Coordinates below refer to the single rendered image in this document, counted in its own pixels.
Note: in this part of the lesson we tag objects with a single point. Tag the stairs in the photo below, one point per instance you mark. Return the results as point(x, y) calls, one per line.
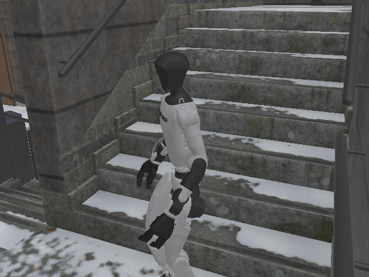
point(23, 202)
point(268, 89)

